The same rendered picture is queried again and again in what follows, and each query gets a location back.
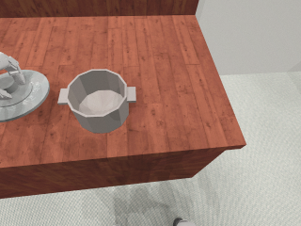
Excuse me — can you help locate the pot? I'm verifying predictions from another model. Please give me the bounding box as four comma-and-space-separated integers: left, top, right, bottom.
57, 69, 136, 134

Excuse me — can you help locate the knob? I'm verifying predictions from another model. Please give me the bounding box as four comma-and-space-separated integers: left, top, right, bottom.
0, 77, 19, 94

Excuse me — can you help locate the table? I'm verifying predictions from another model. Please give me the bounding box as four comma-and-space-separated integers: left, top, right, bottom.
0, 0, 246, 199

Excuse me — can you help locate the lid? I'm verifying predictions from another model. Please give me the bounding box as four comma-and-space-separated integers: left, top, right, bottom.
0, 70, 50, 122

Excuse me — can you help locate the robot left hand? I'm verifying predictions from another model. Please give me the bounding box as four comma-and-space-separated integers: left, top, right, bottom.
0, 52, 25, 101

